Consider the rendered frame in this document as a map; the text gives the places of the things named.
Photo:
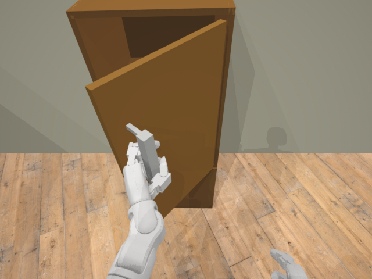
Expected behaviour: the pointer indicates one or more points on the cupboard door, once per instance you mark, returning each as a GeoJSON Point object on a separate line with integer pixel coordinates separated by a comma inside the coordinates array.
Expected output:
{"type": "Point", "coordinates": [174, 94]}

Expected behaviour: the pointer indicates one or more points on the handle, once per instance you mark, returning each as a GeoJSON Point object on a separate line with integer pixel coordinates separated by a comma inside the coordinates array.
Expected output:
{"type": "Point", "coordinates": [147, 149]}

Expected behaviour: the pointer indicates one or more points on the right robot hand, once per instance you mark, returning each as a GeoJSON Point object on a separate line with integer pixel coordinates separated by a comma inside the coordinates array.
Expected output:
{"type": "Point", "coordinates": [293, 270]}

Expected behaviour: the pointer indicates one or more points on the robot left forearm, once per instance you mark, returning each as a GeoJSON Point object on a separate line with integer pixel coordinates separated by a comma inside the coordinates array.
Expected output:
{"type": "Point", "coordinates": [137, 255]}

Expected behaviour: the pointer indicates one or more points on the left robot hand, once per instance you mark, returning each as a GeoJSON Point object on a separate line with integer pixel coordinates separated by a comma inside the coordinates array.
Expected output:
{"type": "Point", "coordinates": [134, 176]}

